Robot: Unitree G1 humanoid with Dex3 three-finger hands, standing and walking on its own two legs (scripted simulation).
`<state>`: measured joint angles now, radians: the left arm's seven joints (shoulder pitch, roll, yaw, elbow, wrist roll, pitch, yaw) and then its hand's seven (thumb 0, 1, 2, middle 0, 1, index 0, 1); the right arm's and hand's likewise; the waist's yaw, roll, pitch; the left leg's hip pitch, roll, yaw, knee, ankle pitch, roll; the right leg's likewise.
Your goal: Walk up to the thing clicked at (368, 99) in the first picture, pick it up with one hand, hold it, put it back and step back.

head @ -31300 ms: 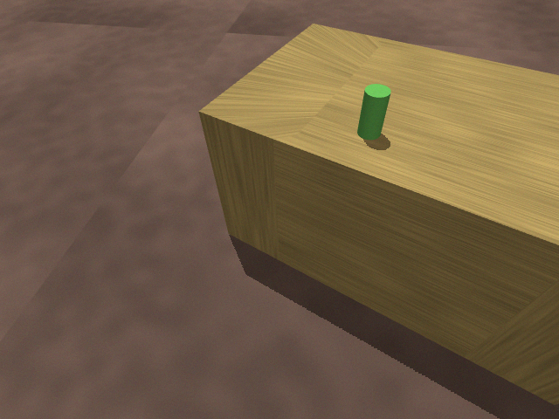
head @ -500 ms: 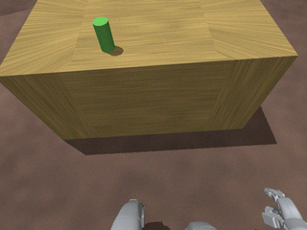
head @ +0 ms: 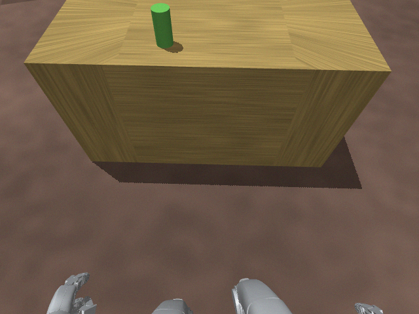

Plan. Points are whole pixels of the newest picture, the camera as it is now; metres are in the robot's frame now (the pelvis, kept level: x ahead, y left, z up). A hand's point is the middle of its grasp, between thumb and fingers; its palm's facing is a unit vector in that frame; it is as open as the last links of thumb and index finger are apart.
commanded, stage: step back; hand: left
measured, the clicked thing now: (162, 26) +1.02 +0.18 -0.05
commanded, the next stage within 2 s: stand in 1.42 s
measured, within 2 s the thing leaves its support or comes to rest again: neither
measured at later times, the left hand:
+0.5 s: hand out of the picture -0.09 +0.26 -0.12, palm faces +0.02 -0.88 -0.48, open 7.4 cm
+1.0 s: hand out of the picture -0.13 +0.23 -0.14, palm faces +0.05 -0.92 -0.39, open 7.4 cm
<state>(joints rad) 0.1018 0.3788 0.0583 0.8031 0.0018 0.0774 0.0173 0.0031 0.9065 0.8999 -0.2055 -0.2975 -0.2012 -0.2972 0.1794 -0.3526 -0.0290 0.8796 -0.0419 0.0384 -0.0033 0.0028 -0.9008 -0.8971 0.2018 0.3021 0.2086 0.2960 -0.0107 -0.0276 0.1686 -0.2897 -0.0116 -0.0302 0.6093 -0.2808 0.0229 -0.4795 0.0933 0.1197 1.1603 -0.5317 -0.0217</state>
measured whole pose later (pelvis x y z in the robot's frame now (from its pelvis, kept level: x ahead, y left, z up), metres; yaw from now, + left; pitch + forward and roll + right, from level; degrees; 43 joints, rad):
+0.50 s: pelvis -0.16 -0.03 +0.00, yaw +1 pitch -2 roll +1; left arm 0.22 0.38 0.07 0.88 0.05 -0.01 0.01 0.01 0.90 0.90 -0.21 -0.30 -0.21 -0.30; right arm 0.20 -0.41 -0.05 0.94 -0.03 0.07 0.01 0.00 -0.90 -0.90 0.20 0.30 0.20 0.30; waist 0.02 0.07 0.10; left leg -0.34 -0.03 -0.10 0.87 -0.50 -0.03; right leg -0.31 -0.03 -0.05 0.66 -0.32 -0.03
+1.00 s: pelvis -0.15 -0.03 +0.00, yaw +2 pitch -3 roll +0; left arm 0.26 0.34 0.05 0.99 0.04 -0.06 -0.01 0.00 0.90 0.90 -0.21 -0.30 -0.20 -0.30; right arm 0.19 -0.40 -0.06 0.98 -0.03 0.02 0.03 0.00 -0.90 -0.90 0.20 0.30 0.20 0.30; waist 0.04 0.05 0.07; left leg -0.38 0.00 -0.08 0.88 -0.46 0.01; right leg -0.24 0.00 -0.04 0.56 -0.28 -0.03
